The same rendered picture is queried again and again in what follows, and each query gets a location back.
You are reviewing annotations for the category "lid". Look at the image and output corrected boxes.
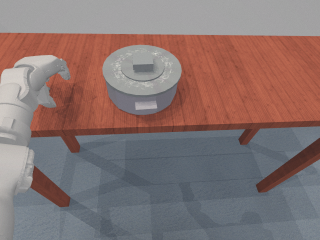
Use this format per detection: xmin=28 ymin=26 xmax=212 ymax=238
xmin=102 ymin=45 xmax=182 ymax=98

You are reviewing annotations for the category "robot left upper arm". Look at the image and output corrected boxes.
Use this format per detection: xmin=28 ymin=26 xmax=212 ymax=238
xmin=0 ymin=143 xmax=35 ymax=240

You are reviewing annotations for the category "pot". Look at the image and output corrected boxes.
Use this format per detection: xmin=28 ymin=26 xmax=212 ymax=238
xmin=106 ymin=83 xmax=178 ymax=115

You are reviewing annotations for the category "robot left forearm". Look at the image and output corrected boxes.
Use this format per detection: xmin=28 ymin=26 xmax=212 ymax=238
xmin=0 ymin=62 xmax=46 ymax=147

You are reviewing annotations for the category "table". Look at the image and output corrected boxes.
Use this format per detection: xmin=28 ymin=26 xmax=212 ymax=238
xmin=0 ymin=32 xmax=320 ymax=207

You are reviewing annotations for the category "knob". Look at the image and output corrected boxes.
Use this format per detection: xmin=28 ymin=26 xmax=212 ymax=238
xmin=132 ymin=52 xmax=154 ymax=70

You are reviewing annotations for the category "left robot hand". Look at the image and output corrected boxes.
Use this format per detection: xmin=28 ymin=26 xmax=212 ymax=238
xmin=14 ymin=55 xmax=71 ymax=108

